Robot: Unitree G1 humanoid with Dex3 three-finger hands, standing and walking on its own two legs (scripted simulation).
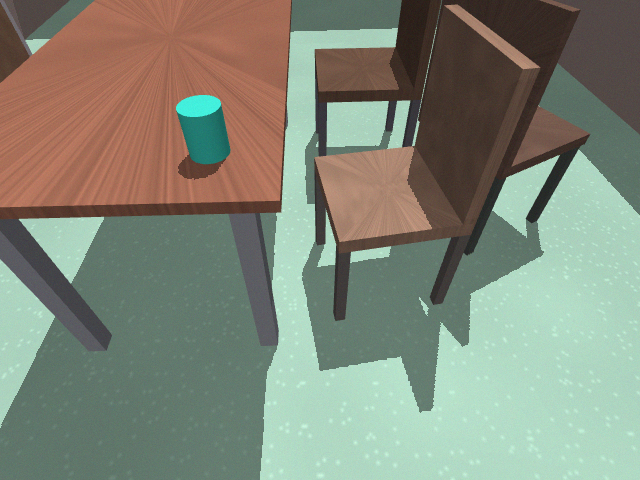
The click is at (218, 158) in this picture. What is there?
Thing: squat round
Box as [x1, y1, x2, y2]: [176, 95, 230, 163]
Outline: 188,97 177,104 176,110 191,158 194,161 200,163 213,163 223,159 228,155 230,150 220,101 217,98 209,95 196,95
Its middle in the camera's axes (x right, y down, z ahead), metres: -0.24 -0.23 +0.81
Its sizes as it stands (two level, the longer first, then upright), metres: 0.088 0.088 0.111
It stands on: a support 0.76 m high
